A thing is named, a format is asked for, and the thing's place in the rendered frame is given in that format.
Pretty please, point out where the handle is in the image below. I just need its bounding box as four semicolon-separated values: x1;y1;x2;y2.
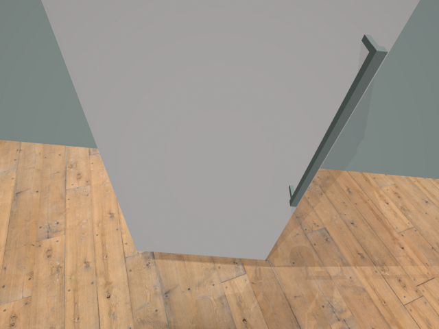
289;34;388;207

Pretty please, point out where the fridge door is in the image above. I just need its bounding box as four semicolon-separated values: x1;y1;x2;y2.
41;0;420;260

